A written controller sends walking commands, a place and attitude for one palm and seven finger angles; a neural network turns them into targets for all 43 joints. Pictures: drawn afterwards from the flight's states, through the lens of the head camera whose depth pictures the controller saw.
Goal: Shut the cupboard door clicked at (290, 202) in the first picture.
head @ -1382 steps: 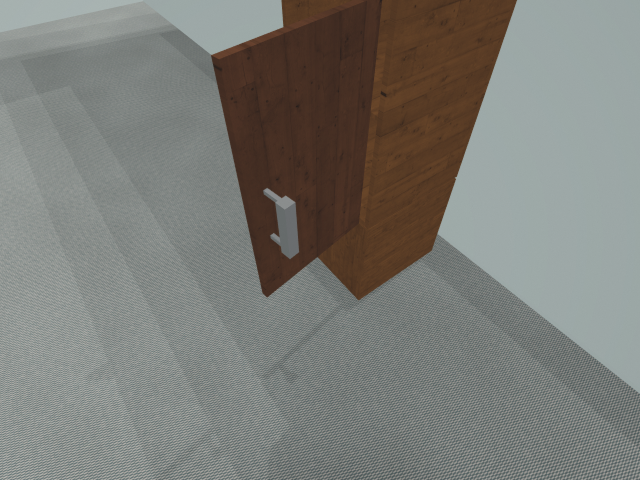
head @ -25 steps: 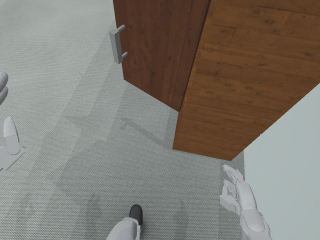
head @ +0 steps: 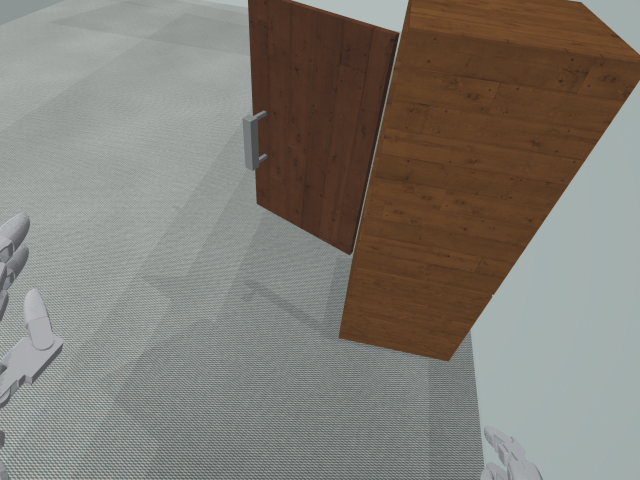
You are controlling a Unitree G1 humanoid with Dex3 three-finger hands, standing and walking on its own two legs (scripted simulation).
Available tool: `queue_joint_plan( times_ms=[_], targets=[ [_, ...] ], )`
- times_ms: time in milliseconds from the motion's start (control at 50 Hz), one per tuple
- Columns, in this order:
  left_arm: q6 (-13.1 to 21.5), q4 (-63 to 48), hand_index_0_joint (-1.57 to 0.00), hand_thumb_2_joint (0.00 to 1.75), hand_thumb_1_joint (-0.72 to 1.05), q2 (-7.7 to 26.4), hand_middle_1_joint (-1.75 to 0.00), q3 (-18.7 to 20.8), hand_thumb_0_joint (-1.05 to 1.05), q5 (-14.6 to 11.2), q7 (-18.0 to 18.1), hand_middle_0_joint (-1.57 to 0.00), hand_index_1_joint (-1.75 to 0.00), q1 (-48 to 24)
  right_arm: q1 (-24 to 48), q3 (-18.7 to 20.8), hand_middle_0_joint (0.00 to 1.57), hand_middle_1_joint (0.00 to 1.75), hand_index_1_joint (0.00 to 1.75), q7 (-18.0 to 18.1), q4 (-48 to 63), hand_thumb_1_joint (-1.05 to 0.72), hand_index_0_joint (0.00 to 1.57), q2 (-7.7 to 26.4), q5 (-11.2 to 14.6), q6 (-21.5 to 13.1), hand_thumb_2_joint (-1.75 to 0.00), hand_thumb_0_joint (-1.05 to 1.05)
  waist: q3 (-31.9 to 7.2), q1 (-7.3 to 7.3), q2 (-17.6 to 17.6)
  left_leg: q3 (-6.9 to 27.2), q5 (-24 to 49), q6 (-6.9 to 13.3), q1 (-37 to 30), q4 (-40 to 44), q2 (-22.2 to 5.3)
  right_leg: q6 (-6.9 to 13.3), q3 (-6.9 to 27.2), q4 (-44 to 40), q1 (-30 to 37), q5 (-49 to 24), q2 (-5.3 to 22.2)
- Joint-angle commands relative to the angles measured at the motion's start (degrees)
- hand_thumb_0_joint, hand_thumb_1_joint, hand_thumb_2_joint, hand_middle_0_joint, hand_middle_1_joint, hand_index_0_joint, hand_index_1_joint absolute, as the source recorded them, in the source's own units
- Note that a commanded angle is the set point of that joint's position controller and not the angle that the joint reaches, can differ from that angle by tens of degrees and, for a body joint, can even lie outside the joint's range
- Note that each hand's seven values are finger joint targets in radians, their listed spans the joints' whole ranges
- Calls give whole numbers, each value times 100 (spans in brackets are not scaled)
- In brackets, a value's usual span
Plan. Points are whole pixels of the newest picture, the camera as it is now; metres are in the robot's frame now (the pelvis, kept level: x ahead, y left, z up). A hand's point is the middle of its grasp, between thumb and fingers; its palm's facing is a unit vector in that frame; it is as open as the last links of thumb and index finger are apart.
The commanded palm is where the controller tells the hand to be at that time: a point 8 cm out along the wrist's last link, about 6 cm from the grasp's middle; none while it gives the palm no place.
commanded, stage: stop stepping back and stand still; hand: left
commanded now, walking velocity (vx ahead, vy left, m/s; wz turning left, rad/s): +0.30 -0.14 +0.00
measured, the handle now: (257, 140) +0.93 +0.19 -0.08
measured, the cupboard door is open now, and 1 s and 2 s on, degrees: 66 66 66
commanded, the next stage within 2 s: let the arm hang, fingers relaxed in 0.88 s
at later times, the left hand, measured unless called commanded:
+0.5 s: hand (31, 357) +0.17 +0.24 +0.19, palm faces +0.47 -0.79 -0.38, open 7.4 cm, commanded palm +0.11 +0.29 +0.18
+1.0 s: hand (6, 340) +0.19 +0.28 +0.17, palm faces +0.42 -0.77 -0.47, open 7.4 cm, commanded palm none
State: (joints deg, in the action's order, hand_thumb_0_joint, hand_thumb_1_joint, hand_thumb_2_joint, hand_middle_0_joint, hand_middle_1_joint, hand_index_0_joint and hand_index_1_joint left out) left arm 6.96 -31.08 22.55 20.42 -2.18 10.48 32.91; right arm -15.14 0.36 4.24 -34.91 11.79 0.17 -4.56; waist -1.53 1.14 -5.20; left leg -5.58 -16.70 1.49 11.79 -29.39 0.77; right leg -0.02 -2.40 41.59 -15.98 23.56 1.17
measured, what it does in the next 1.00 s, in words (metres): steps on the spot: right foot, then left foot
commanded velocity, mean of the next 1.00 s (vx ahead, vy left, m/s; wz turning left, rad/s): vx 0.08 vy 0.01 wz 0.00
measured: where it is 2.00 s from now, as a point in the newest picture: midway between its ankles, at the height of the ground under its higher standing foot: outside the picture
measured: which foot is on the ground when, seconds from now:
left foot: down 0.00-0.22, up 0.24-0.52, down 0.54-1.00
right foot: up 0.00-0.20, down 0.22-1.00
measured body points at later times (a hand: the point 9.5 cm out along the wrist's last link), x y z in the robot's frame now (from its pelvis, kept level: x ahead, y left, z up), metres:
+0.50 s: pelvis -0.03 -0.01 +0.01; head -0.03 +0.00 +0.45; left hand +0.14 +0.28 +0.21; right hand +0.11 -0.28 -0.08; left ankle +0.00 +0.14 -0.71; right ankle -0.05 -0.09 -0.73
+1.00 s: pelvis -0.01 +0.01 +0.00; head -0.01 +0.02 +0.45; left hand +0.16 +0.32 +0.20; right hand +0.16 -0.20 -0.08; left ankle +0.00 +0.13 -0.73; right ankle -0.05 -0.09 -0.73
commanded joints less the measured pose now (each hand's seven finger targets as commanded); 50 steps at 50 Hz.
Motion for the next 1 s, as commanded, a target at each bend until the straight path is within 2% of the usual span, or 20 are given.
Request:
queue_joint_plan(
  times_ms=[0,60,140,160,180,200,220,260,320,460,500,540,560,580,640,720,840,940,960,980],
  targets=[
    [722,-1564,-20,90,90,1448,-30,1352,0,14,186,-20,-30,-758,656,166,20,30,30,21,727,-90,20,691,-77,-529,-90,0,32,-8,2032,1683,-329,574,365,1719,-1604,-4,-91,390,-325,345,-127],
    [574,-287,-20,90,90,964,-30,1073,0,-27,99,-20,-30,-383,653,126,20,30,30,47,730,-90,20,713,-4,-475,-90,0,436,38,1883,1445,-2475,464,1229,2098,-1532,19,-472,-33,80,79,-306],
    [330,597,-20,90,90,692,-30,724,0,-13,-40,-20,-30,-264,729,129,20,30,30,52,777,-90,20,749,45,-255,-90,0,439,-122,1311,924,-2906,278,2165,1458,-1201,137,-749,-1102,1217,31,-479],
    [290,569,-20,90,90,666,-30,576,0,9,-39,-20,-30,-384,785,131,20,30,30,57,792,-90,20,745,39,-198,-90,0,424,-150,774,843,-2709,233,2431,751,-1017,268,-368,-1493,1475,230,-292],
    [260,503,-20,90,90,766,-30,563,0,46,-36,-20,-30,-502,765,161,20,30,30,58,797,-90,20,716,29,-133,-90,0,394,-168,-75,521,-2318,134,2694,-579,-643,647,885,-2098,1355,1051,335],
    [254,306,-20,90,90,898,-30,552,0,51,-44,-20,-30,-696,724,181,20,30,30,28,808,-90,20,655,24,-84,-90,0,377,-184,-1318,199,-1492,-18,2988,-2225,-159,1204,2929,-3169,1067,2135,1514],
    [392,-37,-20,90,90,1019,-30,540,0,28,-40,-20,-30,-1222,876,207,20,30,30,9,769,-90,20,766,-25,-145,-90,0,616,-211,-1275,420,-1176,-91,2983,-3291,-199,1446,3361,-3540,734,1285,2043],
    [600,-528,-20,90,90,1137,-30,700,0,62,58,-20,-30,-1451,721,205,20,30,30,-23,684,-90,20,719,-69,-248,-90,0,-186,-97,-561,696,-841,-157,2802,-3379,-365,1467,2798,-2916,1185,158,1888],
    [756,-1294,-20,90,90,1319,-30,759,0,117,70,-20,-30,-1762,896,143,20,30,30,31,678,-90,20,635,-104,-220,-90,0,185,-34,176,476,-170,-126,1818,-2637,-527,1182,1678,-3059,-120,275,1563],
    [809,-990,-20,90,90,1294,-30,1143,0,19,191,-20,-30,-748,704,214,20,30,30,139,673,-90,20,547,-82,-359,-90,0,-72,-196,715,-214,370,-98,463,-110,-168,795,925,-2284,451,-669,1110],
    [793,-768,-20,90,90,1135,-30,1125,0,-54,167,-20,-30,-428,594,279,20,30,30,126,732,-90,20,663,-9,-316,-90,0,-223,-135,919,176,607,-7,-24,506,-390,427,663,-1511,503,-1387,760],
    [736,-344,-20,90,90,993,-30,1144,0,-105,112,-20,-30,106,554,355,20,30,30,111,835,-90,20,818,106,-246,-90,0,-551,-131,1303,1268,2079,364,-613,437,-1248,-35,153,-714,90,-1753,143],
    [709,-266,-20,90,90,996,-30,1118,0,-123,67,-20,-30,147,577,335,20,30,30,69,883,-90,20,851,150,-202,-90,0,-581,-168,928,1425,2754,421,-522,386,-1395,-103,99,-774,143,-1504,26],
    [710,-339,-20,90,90,1100,-30,1170,0,-74,26,-20,-30,49,648,270,20,30,30,78,830,-90,20,758,63,-196,-90,0,-430,-80,1353,1260,2842,374,-309,456,-1316,-72,12,-976,172,-1429,0],
    [729,-647,-20,90,90,1152,-30,1082,0,-11,-24,-20,-30,-322,674,229,20,30,30,46,812,-90,20,778,70,-228,-90,0,-243,-51,1000,799,2685,115,280,274,-1028,1,98,-1387,785,-2587,105],
    [707,-1032,-20,90,90,1208,-30,1037,0,-37,22,-20,-30,-294,631,205,20,30,30,21,906,-90,20,686,64,-188,-90,0,-1015,-31,493,296,3052,-58,45,-111,-666,116,444,-1140,1357,-4476,469],
    [645,-1160,-20,90,90,1481,-30,1396,0,-83,79,-20,-30,-149,693,97,20,30,30,53,914,-90,20,574,33,-109,-90,0,-1060,-50,833,339,2937,-73,-92,-69,-699,90,386,-1280,1199,-4119,395],
    [539,-602,-20,90,90,1157,-30,1156,0,-101,26,-20,-30,-129,685,78,20,30,30,49,865,-90,20,559,45,-30,-90,0,-680,-28,822,389,2303,-115,75,141,-728,65,381,-1562,953,-3449,348],
    [-352,3218,-20,90,90,185,-30,-1544,0,301,-796,-20,-30,-592,1274,320,20,30,30,-418,53,-90,20,1623,165,-397,-90,0,-3,50,799,435,2788,-89,362,-544,-746,158,93,-965,177,-3899,733],
    [-723,3495,-20,90,90,85,-30,-1434,0,324,-945,-20,-30,-714,811,411,20,30,30,-457,-157,-90,20,1510,46,-196,-90,0,-246,0,878,470,2363,-98,185,-317,-820,190,346,-1148,-18,-2888,627]
  ],
)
